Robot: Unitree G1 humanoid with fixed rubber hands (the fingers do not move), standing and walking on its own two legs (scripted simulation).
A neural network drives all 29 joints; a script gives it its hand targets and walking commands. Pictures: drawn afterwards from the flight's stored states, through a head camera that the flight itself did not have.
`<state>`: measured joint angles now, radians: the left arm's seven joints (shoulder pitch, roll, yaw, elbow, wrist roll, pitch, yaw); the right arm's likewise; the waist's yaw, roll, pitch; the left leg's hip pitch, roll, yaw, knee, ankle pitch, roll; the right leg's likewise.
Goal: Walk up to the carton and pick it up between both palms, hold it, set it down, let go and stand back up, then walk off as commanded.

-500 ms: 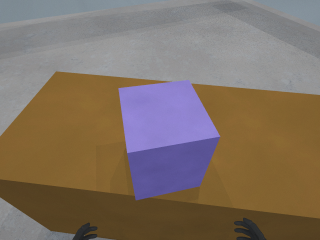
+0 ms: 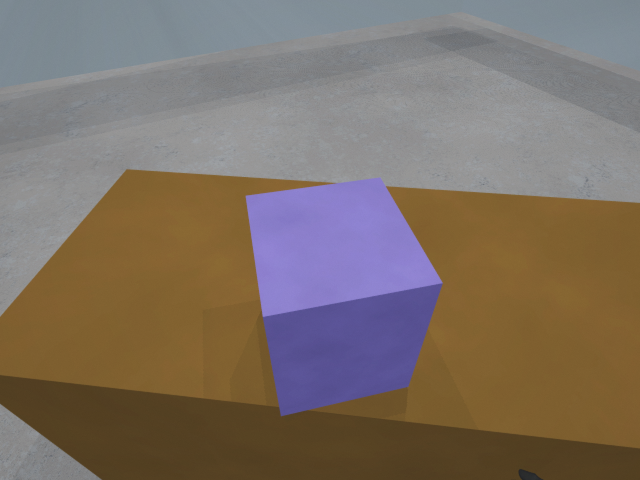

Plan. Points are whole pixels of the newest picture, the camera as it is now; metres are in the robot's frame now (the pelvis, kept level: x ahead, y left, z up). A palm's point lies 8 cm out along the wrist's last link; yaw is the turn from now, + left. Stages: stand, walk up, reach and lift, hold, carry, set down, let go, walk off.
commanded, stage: stand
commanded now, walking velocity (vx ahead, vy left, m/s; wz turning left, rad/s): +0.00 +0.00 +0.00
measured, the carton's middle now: (331, 296) +0.39 +0.03 +0.02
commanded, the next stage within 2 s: walk off in 0.56 s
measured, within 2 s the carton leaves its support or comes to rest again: neither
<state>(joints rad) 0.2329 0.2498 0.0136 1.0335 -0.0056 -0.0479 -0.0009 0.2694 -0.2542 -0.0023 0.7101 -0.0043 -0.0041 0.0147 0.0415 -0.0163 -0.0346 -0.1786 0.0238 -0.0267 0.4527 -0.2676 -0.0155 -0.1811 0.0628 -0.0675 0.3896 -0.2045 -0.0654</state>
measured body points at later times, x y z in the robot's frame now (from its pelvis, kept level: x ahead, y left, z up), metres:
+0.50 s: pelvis +0.00 +0.00 +0.00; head -0.02 +0.00 +0.45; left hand +0.03 +0.27 -0.15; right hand +0.11 -0.25 -0.11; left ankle -0.02 +0.13 -0.74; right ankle +0.00 -0.08 -0.74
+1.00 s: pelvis -0.04 +0.01 -0.01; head -0.01 +0.02 +0.44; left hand +0.02 +0.27 -0.15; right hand +0.07 -0.26 -0.13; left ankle -0.06 +0.12 -0.72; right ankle +0.00 -0.08 -0.74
